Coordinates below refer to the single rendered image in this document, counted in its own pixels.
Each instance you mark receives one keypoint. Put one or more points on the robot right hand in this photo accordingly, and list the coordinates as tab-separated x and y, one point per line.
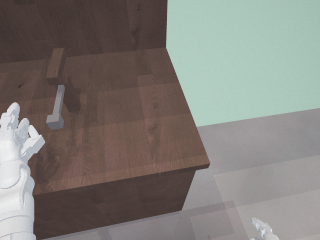
264	230

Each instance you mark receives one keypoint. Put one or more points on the left robot forearm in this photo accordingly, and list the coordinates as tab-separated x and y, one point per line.
16	201

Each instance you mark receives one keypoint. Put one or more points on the tap lever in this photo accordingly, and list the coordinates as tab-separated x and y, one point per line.
55	120

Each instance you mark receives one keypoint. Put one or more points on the robot left hand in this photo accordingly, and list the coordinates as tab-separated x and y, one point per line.
15	143

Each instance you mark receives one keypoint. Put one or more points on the counter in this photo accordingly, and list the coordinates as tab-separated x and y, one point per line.
129	147

